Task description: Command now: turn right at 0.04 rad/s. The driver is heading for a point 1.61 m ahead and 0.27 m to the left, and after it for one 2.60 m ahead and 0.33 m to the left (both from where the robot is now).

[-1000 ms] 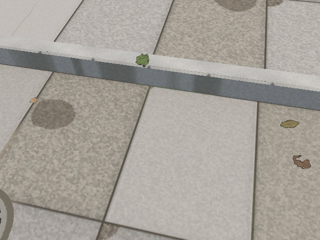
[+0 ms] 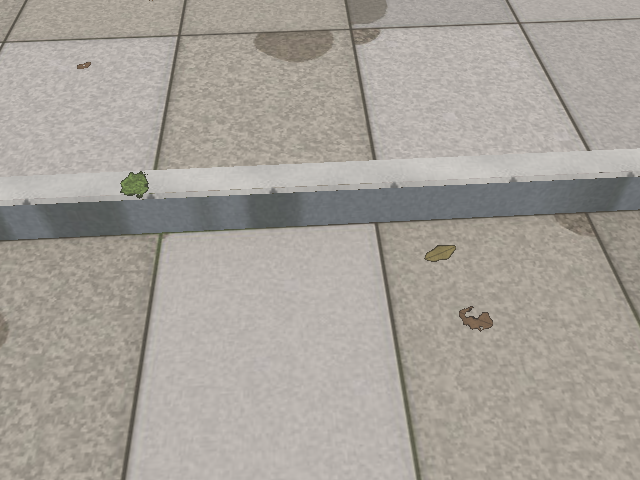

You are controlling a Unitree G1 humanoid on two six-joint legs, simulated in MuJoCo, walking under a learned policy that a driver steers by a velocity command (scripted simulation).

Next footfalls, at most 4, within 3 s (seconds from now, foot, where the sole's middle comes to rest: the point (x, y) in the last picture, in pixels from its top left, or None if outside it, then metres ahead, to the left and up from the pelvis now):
0.84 left None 0.43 0.12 -0.77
1.40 right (389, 380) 0.73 -0.12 -0.77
1.88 left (291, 285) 1.01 0.12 -0.77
2.24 right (385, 290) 0.99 -0.13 -0.77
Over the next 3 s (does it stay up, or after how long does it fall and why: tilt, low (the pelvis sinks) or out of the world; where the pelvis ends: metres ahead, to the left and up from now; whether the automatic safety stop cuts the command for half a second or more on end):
stays up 1.14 0.07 -0.01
